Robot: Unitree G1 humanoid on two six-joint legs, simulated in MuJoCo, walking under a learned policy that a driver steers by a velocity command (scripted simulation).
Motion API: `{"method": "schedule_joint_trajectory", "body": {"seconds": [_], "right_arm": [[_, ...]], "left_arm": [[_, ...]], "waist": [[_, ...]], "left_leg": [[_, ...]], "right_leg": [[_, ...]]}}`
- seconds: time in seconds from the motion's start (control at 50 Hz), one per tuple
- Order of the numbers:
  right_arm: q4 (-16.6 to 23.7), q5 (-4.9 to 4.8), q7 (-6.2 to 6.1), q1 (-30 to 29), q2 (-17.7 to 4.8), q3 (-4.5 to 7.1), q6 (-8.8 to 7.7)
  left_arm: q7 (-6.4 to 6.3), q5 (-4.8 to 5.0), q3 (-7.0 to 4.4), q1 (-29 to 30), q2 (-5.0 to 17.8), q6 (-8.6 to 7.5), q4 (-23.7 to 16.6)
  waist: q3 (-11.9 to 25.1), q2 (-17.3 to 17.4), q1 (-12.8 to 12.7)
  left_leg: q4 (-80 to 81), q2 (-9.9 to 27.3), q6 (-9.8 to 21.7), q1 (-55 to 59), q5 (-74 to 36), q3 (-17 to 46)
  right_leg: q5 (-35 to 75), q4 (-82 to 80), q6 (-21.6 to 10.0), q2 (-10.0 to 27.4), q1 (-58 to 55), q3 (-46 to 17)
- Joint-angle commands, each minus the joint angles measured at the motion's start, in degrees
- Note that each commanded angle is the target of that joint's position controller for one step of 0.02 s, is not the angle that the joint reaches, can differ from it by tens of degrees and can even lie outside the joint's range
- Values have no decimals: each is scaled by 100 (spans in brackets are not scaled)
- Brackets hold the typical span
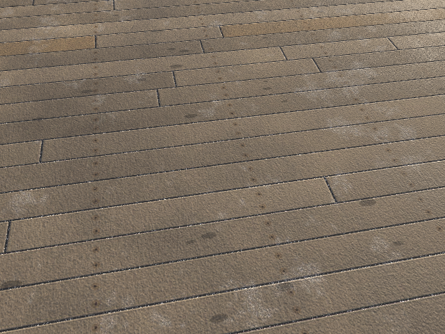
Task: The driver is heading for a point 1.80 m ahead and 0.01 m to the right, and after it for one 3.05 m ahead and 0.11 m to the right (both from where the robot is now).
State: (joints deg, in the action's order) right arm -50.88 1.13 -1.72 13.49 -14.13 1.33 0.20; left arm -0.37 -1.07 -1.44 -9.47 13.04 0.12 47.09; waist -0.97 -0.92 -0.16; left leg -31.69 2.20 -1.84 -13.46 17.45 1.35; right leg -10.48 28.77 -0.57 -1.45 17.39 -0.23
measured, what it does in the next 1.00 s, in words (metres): stands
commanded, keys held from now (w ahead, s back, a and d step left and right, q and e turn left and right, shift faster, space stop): no key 0.94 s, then w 0.06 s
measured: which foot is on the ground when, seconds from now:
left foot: down 0.00-1.00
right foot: down 0.00-1.00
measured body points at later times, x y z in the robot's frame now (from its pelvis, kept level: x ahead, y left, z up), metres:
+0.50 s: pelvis +0.03 +0.02 +0.00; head +0.04 +0.02 +0.45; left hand +0.11 +0.28 -0.14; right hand +0.08 -0.24 -0.14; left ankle +0.00 +0.14 -0.73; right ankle +0.05 -0.11 -0.73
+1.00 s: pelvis +0.03 +0.02 +0.00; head +0.03 +0.02 +0.45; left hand +0.06 +0.27 -0.15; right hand +0.03 -0.22 -0.15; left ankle +0.00 +0.14 -0.73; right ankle +0.05 -0.11 -0.73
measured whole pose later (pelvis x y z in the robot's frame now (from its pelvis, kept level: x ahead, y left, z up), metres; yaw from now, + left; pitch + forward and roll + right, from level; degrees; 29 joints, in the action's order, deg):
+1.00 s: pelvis +0.03 +0.02 +0.00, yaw +0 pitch -1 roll +0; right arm -62.2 0.0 -2.1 16.7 -11.3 0.3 -0.5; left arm -2.7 0.2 -1.8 -10.9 12.0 1.2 65.1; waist -1.7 -0.2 -0.1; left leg -27.6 -0.2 0.5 -8.2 18.1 -0.3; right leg -13.7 28.6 1.1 0.9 14.1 -1.9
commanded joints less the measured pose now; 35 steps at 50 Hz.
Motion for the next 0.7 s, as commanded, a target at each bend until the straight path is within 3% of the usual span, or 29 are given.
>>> {"method": "schedule_joint_trajectory", "body": {"seconds": [0.02,0.22,0.4,0.7], "right_arm": [[155,-37,1,-17,-615,115,-185],[-209,-87,-2,60,-606,86,-150],[-511,-88,14,53,-528,62,-130],[-862,-78,-25,269,-426,16,-115]], "left_arm": [[-58,11,-168,108,587,-70,-200],[-122,88,-210,14,620,3,397],[-203,104,-222,55,662,87,860],[-229,105,-180,36,586,90,1403]], "waist": [[60,519,-3],[193,101,49],[88,122,21],[-100,131,5]], "left_leg": [[869,218,180,-382,-213,260],[723,84,237,2,-1252,113],[877,16,249,64,-1304,43],[1075,-49,253,-9,-777,-8]], "right_leg": [[118,-323,-126,259,-494,-299],[1171,-205,-63,305,-840,-269],[1140,-287,-22,321,-965,-252],[690,-449,27,299,-863,-198]]}}
Keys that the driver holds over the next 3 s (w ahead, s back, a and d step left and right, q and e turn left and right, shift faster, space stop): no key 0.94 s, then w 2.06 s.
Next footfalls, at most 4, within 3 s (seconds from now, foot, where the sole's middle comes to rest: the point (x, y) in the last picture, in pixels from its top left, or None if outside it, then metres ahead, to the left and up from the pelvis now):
1.66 left None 0.48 0.12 -0.77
2.22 right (258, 252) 0.80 -0.11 -0.77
2.76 left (193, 180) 1.11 0.13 -0.77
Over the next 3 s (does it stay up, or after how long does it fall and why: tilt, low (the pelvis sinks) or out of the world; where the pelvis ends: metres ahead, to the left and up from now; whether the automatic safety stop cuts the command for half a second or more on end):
stays up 1.07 0.05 0.01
